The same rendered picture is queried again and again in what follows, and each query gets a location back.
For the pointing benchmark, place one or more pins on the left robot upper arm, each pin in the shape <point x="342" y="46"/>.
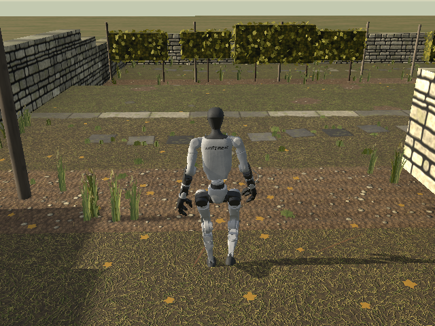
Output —
<point x="192" y="155"/>

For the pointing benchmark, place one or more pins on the right robot forearm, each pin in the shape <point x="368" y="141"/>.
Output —
<point x="249" y="178"/>

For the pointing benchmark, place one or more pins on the right robot upper arm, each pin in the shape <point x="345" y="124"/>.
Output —
<point x="241" y="153"/>

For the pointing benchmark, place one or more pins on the robot head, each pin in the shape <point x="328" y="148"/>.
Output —
<point x="215" y="117"/>

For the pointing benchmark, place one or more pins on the right robot shin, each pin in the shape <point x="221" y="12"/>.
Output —
<point x="232" y="239"/>

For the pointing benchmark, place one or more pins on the left robot forearm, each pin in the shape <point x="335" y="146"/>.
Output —
<point x="185" y="185"/>

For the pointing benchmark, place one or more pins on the robot left hand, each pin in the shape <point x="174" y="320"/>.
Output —
<point x="181" y="207"/>

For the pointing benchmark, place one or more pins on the robot right hand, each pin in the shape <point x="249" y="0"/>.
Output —
<point x="247" y="192"/>

